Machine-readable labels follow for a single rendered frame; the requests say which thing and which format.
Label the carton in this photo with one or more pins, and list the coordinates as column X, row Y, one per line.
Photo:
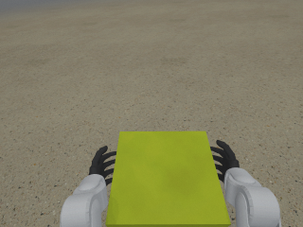
column 165, row 179

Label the right robot hand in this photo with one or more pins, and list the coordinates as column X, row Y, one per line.
column 228, row 159

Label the left robot hand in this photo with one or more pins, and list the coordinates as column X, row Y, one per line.
column 98, row 166

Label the robot right forearm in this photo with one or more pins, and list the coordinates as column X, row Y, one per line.
column 255, row 205

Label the robot left forearm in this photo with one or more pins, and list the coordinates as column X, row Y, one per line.
column 84, row 207

